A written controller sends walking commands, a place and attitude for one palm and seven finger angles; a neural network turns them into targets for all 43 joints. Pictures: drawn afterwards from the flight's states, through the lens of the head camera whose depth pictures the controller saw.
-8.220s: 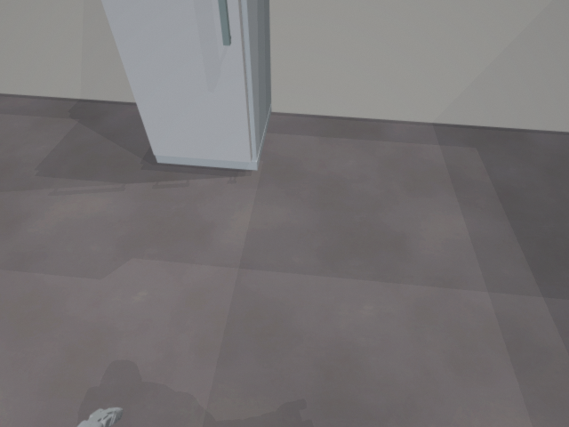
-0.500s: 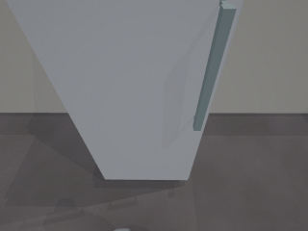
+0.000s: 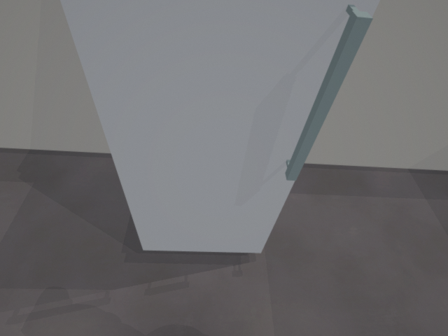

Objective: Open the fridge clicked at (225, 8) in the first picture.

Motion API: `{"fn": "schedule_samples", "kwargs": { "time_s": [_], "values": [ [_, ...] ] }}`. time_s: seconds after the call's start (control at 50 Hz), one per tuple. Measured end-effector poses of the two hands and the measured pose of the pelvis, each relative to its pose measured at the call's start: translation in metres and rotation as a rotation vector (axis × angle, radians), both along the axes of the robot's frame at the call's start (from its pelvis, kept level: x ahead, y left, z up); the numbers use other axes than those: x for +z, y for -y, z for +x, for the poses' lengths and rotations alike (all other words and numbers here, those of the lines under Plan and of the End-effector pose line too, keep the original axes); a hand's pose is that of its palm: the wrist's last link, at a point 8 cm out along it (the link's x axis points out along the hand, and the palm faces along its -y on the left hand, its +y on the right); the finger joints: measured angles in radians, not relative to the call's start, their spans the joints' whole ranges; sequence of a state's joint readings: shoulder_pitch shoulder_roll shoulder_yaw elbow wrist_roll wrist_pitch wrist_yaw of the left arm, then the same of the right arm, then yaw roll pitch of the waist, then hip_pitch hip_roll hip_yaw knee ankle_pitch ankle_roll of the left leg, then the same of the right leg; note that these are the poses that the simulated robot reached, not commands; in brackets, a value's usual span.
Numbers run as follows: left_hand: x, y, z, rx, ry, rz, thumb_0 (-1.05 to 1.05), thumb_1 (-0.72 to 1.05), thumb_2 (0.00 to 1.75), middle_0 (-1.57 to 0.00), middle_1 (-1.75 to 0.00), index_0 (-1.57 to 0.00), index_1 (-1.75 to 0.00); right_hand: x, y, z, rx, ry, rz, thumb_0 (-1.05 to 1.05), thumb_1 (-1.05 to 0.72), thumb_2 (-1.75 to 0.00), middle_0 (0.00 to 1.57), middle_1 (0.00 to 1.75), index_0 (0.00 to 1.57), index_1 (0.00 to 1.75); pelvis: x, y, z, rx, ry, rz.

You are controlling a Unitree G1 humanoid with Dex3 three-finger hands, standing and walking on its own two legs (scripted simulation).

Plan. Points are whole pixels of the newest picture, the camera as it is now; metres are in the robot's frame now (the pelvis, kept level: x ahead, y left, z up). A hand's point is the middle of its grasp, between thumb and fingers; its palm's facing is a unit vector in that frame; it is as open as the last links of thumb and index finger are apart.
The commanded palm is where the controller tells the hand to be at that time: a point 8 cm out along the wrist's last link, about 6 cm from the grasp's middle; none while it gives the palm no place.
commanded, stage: come to a stop and stand still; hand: right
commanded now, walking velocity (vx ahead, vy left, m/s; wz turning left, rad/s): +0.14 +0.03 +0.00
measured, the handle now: (314, 111) +0.54 -0.17 +0.13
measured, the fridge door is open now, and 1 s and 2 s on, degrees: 0 0 0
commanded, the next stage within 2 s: look again from close up in 1.82 s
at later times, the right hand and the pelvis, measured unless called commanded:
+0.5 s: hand out of the picture +0.03 -0.20 -0.18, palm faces -0.03 +0.98 -0.20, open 7.3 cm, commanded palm none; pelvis +0.00 -0.01 -0.01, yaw +1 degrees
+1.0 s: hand out of the picture +0.05 -0.18 -0.18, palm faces +0.06 +0.98 -0.20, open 7.3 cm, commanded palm none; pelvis +0.03 -0.01 -0.01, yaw +0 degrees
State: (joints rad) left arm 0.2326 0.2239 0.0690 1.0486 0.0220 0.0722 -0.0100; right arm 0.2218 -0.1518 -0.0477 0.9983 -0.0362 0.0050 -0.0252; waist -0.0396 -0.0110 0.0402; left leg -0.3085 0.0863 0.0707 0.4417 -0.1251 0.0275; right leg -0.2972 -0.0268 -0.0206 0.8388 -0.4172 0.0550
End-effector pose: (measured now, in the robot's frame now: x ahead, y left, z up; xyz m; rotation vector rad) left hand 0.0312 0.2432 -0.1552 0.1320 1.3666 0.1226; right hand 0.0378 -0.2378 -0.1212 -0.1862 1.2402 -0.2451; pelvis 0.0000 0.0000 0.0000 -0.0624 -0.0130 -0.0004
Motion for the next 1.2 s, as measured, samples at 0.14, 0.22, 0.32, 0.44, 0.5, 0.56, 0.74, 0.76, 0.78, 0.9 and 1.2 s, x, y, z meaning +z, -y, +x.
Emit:
{"fn": "schedule_samples", "kwargs": {
  "time_s": [0.14, 0.22, 0.32, 0.44, 0.5, 0.56, 0.74, 0.76, 0.78, 0.9, 1.2],
  "values": [
    [0.009, 0.026, -0.018, 0.002, 0.079, 0.060, 0.00, 0.92, 0.90, -0.20, -0.30, -0.20, -0.30, -0.026, 0.031, -0.047, -0.019, -0.090, 0.055, 0.01, -0.91, -0.90, 0.21, 0.30, 0.20, 0.30, -0.009, 0.030, -0.018, 0.012, -0.007, 0.055],
    [0.018, 0.049, -0.050, 0.028, 0.031, 0.059, 0.00, 0.92, 0.90, -0.20, -0.30, -0.20, -0.30, -0.028, 0.042, -0.058, -0.014, -0.132, 0.084, 0.01, -0.91, -0.90, 0.20, 0.30, 0.20, 0.30, -0.001, 0.038, -0.021, 0.004, -0.002, 0.067],
    [0.021, 0.069, -0.079, 0.053, -0.054, 0.032, 0.00, 0.91, 0.90, -0.20, -0.30, -0.20, -0.30, -0.026, 0.042, -0.056, -0.002, -0.136, 0.105, 0.01, -0.91, -0.90, 0.20, 0.30, 0.20, 0.30, 0.003, 0.038, -0.016, 0.006, -0.014, 0.064],
    [0.014, 0.071, -0.102, 0.106, -0.132, -0.001, 0.00, 0.91, 0.90, -0.20, -0.30, -0.21, -0.30, -0.027, 0.023, -0.030, 0.053, -0.160, 0.100, 0.01, -0.91, -0.90, 0.20, 0.30, 0.19, 0.30, 0.000, 0.026, -0.009, 0.015, -0.021, 0.047],
    [0.003, 0.062, -0.109, 0.127, -0.178, -0.027, 0.00, 0.91, 0.90, -0.20, -0.30, -0.21, -0.30, -0.028, 0.010, -0.007, 0.085, -0.122, 0.073, 0.01, -0.92, -0.90, 0.20, 0.30, 0.19, 0.30, -0.008, 0.014, -0.003, 0.026, -0.023, 0.031],
    [-0.007, 0.046, -0.101, 0.131, -0.177, -0.029, 0.00, 0.91, 0.90, -0.20, -0.30, -0.21, -0.30, -0.027, -0.002, 0.011, 0.112, -0.078, 0.046, 0.01, -0.93, -0.90, 0.20, 0.30, 0.20, 0.30, -0.014, 0.004, 0.003, 0.024, -0.032, 0.054],
    [0.000, 0.007, 0.000, 0.056, 0.058, 0.052, 0.01, 0.91, 0.90, -0.20, -0.30, -0.20, -0.30, -0.029, -0.019, 0.037, 0.052, 0.060, 0.054, 0.00, -0.94, -0.90, 0.20, 0.30, 0.20, 0.30, -0.015, -0.006, 0.023, -0.021, 0.006, 0.089],
    [0.000, 0.006, 0.013, 0.044, 0.096, 0.060, 0.01, 0.91, 0.90, -0.20, -0.30, -0.20, -0.30, -0.032, -0.019, 0.037, 0.046, 0.065, 0.061, 0.00, -0.94, -0.90, 0.20, 0.30, 0.20, 0.30, -0.017, -0.005, 0.025, -0.024, 0.015, 0.098],
    [0.002, 0.006, 0.025, 0.035, 0.128, 0.065, 0.00, 0.92, 0.90, -0.20, -0.30, -0.20, -0.30, -0.035, -0.018, 0.037, 0.039, 0.066, 0.067, 0.00, -0.94, -0.90, 0.21, 0.30, 0.20, 0.30, -0.019, -0.004, 0.027, -0.023, 0.024, 0.097],
    [0.019, 0.017, 0.074, -0.017, 0.253, 0.056, 0.00, 0.92, 0.90, -0.20, -0.30, -0.20, -0.30, -0.033, -0.013, 0.024, 0.026, 0.038, 0.079, 0.00, -0.94, -0.90, 0.20, 0.30, 0.20, 0.30, -0.012, 0.000, 0.034, -0.006, 0.036, 0.083],
    [0.016, 0.034, 0.029, -0.027, 0.143, 0.054, 0.00, 0.92, 0.90, -0.20, -0.30, -0.21, -0.30, -0.027, 0.011, -0.047, 0.007, -0.106, 0.078, 0.01, -0.91, -0.90, 0.20, 0.30, 0.20, 0.30, -0.004, 0.023, 0.013, -0.002, 0.047, 0.080]
  ]
}}
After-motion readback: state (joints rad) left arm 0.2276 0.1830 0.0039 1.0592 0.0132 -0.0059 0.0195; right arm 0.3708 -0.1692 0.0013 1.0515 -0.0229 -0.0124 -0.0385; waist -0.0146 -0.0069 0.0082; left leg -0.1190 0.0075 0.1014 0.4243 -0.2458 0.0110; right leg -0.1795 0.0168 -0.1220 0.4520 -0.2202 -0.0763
